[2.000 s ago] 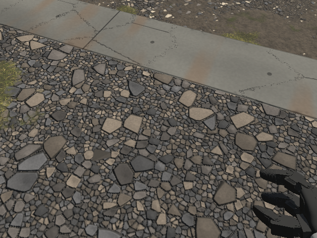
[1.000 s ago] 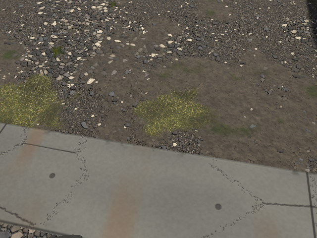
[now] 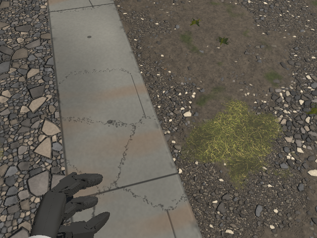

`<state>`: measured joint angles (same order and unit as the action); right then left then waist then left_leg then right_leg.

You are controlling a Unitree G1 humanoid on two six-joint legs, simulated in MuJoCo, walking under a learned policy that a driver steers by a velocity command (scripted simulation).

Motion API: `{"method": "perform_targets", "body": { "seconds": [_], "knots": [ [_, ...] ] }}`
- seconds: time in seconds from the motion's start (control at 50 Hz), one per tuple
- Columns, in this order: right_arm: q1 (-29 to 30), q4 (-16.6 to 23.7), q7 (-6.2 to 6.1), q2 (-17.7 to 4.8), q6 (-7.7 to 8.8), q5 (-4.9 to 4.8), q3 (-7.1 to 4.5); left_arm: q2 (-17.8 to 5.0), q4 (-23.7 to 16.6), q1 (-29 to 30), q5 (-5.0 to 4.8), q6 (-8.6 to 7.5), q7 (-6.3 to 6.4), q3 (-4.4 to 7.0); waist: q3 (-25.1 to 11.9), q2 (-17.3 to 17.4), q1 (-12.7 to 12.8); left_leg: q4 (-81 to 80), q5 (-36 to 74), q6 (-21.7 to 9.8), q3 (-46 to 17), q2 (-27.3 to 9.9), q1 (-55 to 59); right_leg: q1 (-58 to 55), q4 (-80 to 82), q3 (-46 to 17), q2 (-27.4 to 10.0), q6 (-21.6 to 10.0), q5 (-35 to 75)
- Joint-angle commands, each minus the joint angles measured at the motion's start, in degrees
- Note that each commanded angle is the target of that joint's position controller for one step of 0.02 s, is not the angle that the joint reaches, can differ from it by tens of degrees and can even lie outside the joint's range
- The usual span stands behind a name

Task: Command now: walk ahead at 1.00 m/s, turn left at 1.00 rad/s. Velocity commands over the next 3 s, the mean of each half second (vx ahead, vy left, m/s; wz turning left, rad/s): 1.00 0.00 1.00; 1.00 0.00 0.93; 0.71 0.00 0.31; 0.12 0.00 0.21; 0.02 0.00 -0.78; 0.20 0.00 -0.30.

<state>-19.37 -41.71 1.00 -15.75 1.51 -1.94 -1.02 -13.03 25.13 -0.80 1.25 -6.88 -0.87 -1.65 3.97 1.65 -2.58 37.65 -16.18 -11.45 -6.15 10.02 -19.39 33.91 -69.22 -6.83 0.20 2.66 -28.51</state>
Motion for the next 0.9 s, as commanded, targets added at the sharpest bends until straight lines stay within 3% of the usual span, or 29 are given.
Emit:
{"method": "perform_targets", "body": {
  "seconds": [0.02, 0.04, 0.08, 0.1, 0.12, 0.14, 0.16, 0.18, 0.2, 0.22, 0.26, 0.32, 0.42, 0.48, 0.5, 0.54, 0.56, 0.58, 0.6, 0.62, 0.64, 0.66, 0.68, 0.7, 0.74, 0.78, 0.82, 0.84, 0.9],
  "knots": [
    [11.96, 7.16, -2.92, -8.79, 0.34, 0.07, -2.26, -1.46, -5.28, -2.63, 0.2, -0.33, 0.34, 0.31, -6.13, 1.37, 4.65, -14.68, -0.83, -8.3, -14.87, -7.06, -17.01, -21.51, 18.27, 8.29, 4.09, 1.16, 8.01],
    [12.88, 7.73, -3.09, -8.11, 0.22, 0.43, -2.22, -1.77, -5.28, -3.88, -1.11, -0.41, 1.0, 0.85, -6.42, 2.39, 5.26, -13.45, -2.75, -7.53, -15.85, -7.26, -17.9, -26.41, 22.89, 7.52, 4.75, 2.22, 16.33],
    [12.45, 7.88, -2.25, -6.2, -0.78, 0.82, -2.01, -2.99, -3.55, -9.59, -1.96, -0.57, 1.91, 2.23, -4.61, 3.73, 7.28, -9.9, -3.42, -5.84, -16.98, -6.81, -17.32, -33.63, 33.04, 7.46, 5.1, 2.87, 24.03],
    [14.13, 9.32, -1.59, -4.61, -0.52, 0.45, -1.74, -4.87, -2.65, -12.49, -2.25, -0.92, 2.26, 3.47, -3.7, 2.18, 8.76, -3.63, -3.27, -3.96, -16.95, -5.79, -16.96, -36.98, 39.29, 5.38, 3.69, 2.61, 25.76],
    [15.89, 11.29, -0.59, -2.1, 0.28, 0.46, -1.01, -6.35, -2.2, -16.55, -2.71, -1.34, 2.45, 4.99, -6.4, -2.98, 11.24, 8.11, -3.46, -1.63, -16.06, -2.16, -17.94, -44.11, 41.96, 1.43, 0.29, 2.55, 26.07],
    [17.59, 13.47, 0.07, 2.18, 1.43, 1.59, 0.27, -10.89, -1.59, -23.35, -2.38, -1.32, 2.4, 6.12, -10.95, -11.45, 11.91, 26.65, -17.1, 1.35, -14.99, 0.02, -22.71, -50.17, 42.46, -13.57, -11.14, 0.69, 22.3],
    [10.85, 14.98, 1.08, 0.95, 1.69, -1.35, 0.41, -14.99, -3.37, -21.47, -1.84, -1.41, 2.4, 6.45, -15.91, -25.13, 6.26, 38.33, -16.57, 4.29, -12.34, -2.32, -33.76, -52.44, 51.66, -49.87, -28.64, -10.01, -4.52],
    [11.83, 12.95, 0.91, -3.72, 0.99, -1.49, -0.8, -9.86, -4.55, -16.98, -1.74, -1.32, 2.31, 5.81, -9.42, -15.94, 5.41, 44.99, -9.33, 6.43, -8.74, -7.27, -37.19, -45.79, 54.02, -52.71, -29.65, -13.71, -22.63],
    [16.81, 13.13, 1.06, -5.9, 0.41, -0.41, -1.38, -7.01, -3.93, -16.46, -1.41, -1.0, 2.16, 5.04, -3.76, -7.72, 5.88, 50.39, -5.78, 7.81, -6.5, -7.68, -37.32, -39.87, 53.98, -43.02, -26.9, -12.51, -18.22],
    [17.87, 12.68, 1.15, -5.65, 0.11, 0.3, -1.3, -7.26, -2.56, -16.77, -0.44, -0.53, 2.3, 4.98, -1.63, -3.55, 5.82, 52.83, -4.64, 8.34, -3.28, -9.53, -36.26, -36.24, 54.93, -33.7, -23.45, -11.86, -10.97],
    [17.37, 13.13, 1.46, -4.16, 0.13, -0.79, -1.43, -7.93, 1.13, -16.95, 0.11, 0.19, 2.18, 4.79, 1.37, -4.07, 4.37, 51.5, -5.07, 7.9, -0.87, -13.04, -34.88, -30.62, 55.76, -17.89, -18.28, -10.11, -1.08],
    [20.22, 13.87, 2.01, -3.3, 0.1, -2.23, -1.0, -6.56, 6.43, -19.73, 0.73, -0.11, 1.25, 4.19, 0.74, -4.19, 5.5, 49.58, -2.52, 8.34, 1.08, -14.75, -35.65, -32.55, 57.84, -6.46, -17.3, -10.56, 7.48],
    [26.19, 15.0, 3.6, -3.55, -0.08, -1.52, -0.47, -8.09, 11.39, -19.8, 0.63, 0.21, 0.71, 3.9, 3.71, -7.21, 6.01, 39.72, 7.34, 9.24, 5.13, -16.62, -37.67, -36.08, 61.82, 10.01, -16.61, -8.77, 17.69],
    [27.41, 15.28, 4.81, -2.5, 0.2, -0.58, 0.59, -11.08, 13.49, -19.15, -0.35, 0.61, 0.63, 4.2, 4.06, -7.82, 4.21, 26.96, 8.96, 6.54, 10.0, -16.34, -25.77, -33.25, 64.03, 19.87, -14.97, -6.47, 27.01],
    [26.51, 15.08, 4.75, -3.22, 0.29, -0.53, 0.25, -13.5, 13.88, -18.04, -0.03, 0.79, 0.38, 4.67, 2.74, -8.48, 2.31, 22.84, 7.36, 5.39, 13.71, -13.9, -17.78, -31.95, 62.24, 22.55, -14.24, -5.9, 42.68],
    [20.34, 13.92, 3.94, -7.27, 0.56, -1.18, -1.41, -20.2, 14.95, -18.47, -0.68, 2.22, -0.38, 6.55, -2.56, -14.65, -2.39, 19.27, 1.79, 3.47, 18.28, -8.75, -6.7, -36.33, 49.89, 22.46, -16.08, -5.41, 81.6],
    [9.29, 11.22, 3.55, -11.78, 0.22, -1.57, -3.78, -21.2, 15.88, -18.05, -0.11, 3.78, -0.47, 6.87, -8.24, -18.18, -8.1, 15.51, -0.75, 1.5, 18.78, -5.9, 4.69, -36.69, 36.53, 21.31, -16.46, -4.42, 93.06],
    [-5.68, 5.8, 2.82, -16.06, -0.41, -1.13, -6.15, -20.88, 14.04, -14.91, -0.97, 4.27, 0.03, 7.09, -12.52, -15.14, -14.66, 2.16, 10.08, -1.16, 13.84, -5.71, 22.28, -29.19, 19.12, 20.09, -14.49, -1.67, 86.46],
    [-7.12, 0.85, 2.0, -19.76, -0.58, 0.21, -6.59, -10.96, 11.13, -18.21, 0.7, 3.08, 1.13, 4.72, -6.79, 6.39, -6.0, 4.15, 16.35, -0.42, -2.61, -11.1, 36.26, -3.9, -5.4, 16.2, -6.64, 1.29, 11.52],
    [-4.95, 5.01, 1.84, -24.66, 0.24, -0.47, -6.9, -5.29, 3.95, -20.83, -0.35, -0.12, 1.12, 2.21, -24.04, 23.21, 0.77, -11.82, -0.61, -10.63, -38.47, -20.07, 48.94, 12.31, -21.76, 3.71, 2.5, 1.59, -4.08],
    [-7.42, 5.66, 2.14, -20.11, 0.61, -0.85, -6.49, -10.47, 2.25, -13.96, -1.55, -2.24, 0.99, 2.62, -27.28, 13.29, -3.84, -21.87, -13.57, -9.58, -45.27, -22.17, 49.13, 14.48, -23.16, -1.46, -0.23, -1.26, 4.06],
    [-8.81, 4.8, 2.19, -16.42, 1.6, -0.13, -5.79, -11.21, 2.31, -10.02, -3.09, -3.15, 1.0, 2.88, -18.05, 6.05, -3.55, -23.97, -16.0, -9.78, -43.8, -22.04, 41.18, 17.67, -22.88, 0.07, -0.43, -2.54, 6.96],
    [-7.24, 4.15, 2.24, -12.95, 2.83, 0.63, -4.67, -10.08, 3.04, -7.82, -3.1, -3.19, 1.74, 2.86, -12.13, -4.55, -1.31, -23.7, -13.77, -8.21, -39.9, -20.88, 31.24, 15.94, -21.48, -0.38, -2.59, -2.36, 8.86],
    [-2.94, 3.99, 2.21, -9.17, 3.54, 1.11, -3.32, -8.73, 2.95, -8.33, -2.38, -2.65, 1.84, 2.71, -8.92, -7.32, 2.55, -21.47, -7.79, -7.56, -33.29, -18.52, 21.66, 11.57, -18.9, -0.82, -4.43, -1.76, 11.72],
    [0.95, 4.38, 1.17, -4.76, 3.66, 2.01, -2.16, -7.64, 3.45, -11.45, -2.07, -1.19, 0.68, 3.07, -4.26, -2.15, 6.75, -20.89, 2.7, -7.08, -24.41, -14.5, 10.1, 8.76, -16.38, -0.95, -6.5, -0.98, 12.44],
    [1.16, 4.07, 0.06, -2.8, 3.04, 0.77, -1.51, -7.03, 2.63, -8.96, -0.8, -0.31, 0.0, 2.98, 0.24, -4.14, 7.18, -22.21, 7.66, -5.53, -16.58, -10.27, 1.51, 7.41, -7.39, 2.86, -6.65, -0.69, 12.46],
    [-1.78, 2.53, -1.55, -3.23, 2.83, 0.41, -1.61, -4.48, -1.3, -0.03, 1.18, -0.46, 0.31, 1.84, 3.54, -2.97, 3.69, -23.7, 18.67, -3.1, -13.44, -7.01, -4.3, 5.27, 4.18, 7.83, -3.64, 0.41, 19.23],
    [-2.7, 1.72, -2.3, -2.81, 2.45, 0.48, -1.51, -3.47, -2.6, 3.33, 1.36, -0.89, 0.43, 1.55, 3.95, -3.22, 2.46, -23.34, 20.96, -1.9, -12.44, -5.84, -6.18, 2.13, 11.52, 8.91, -2.09, 1.3, 24.2],
    [-9.49, -1.98, -3.38, -3.83, 1.88, 0.63, -1.98, -2.64, -5.26, 11.57, -0.62, -2.3, 0.16, 1.86, 0.5, -0.55, -2.89, -25.5, 25.76, 1.52, -13.06, -7.01, -4.29, -11.91, 32.17, 11.39, 2.89, 1.32, 40.59]
  ]
}}
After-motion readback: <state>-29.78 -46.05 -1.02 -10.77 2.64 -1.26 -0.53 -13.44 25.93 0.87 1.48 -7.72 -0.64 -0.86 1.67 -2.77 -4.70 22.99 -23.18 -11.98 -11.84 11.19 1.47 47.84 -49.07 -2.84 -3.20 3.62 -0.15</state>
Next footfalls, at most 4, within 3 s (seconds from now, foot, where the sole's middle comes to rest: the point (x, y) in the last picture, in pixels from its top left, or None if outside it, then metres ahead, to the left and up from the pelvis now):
0.14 right None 0.25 -0.17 -0.76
0.58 left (86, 230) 0.51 0.29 -0.76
1.02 right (31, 151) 0.91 0.60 -0.76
1.42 left None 0.88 1.05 -0.76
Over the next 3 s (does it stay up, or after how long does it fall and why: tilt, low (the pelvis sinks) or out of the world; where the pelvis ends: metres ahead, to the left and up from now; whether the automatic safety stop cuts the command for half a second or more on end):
stays up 1.05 1.05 0.02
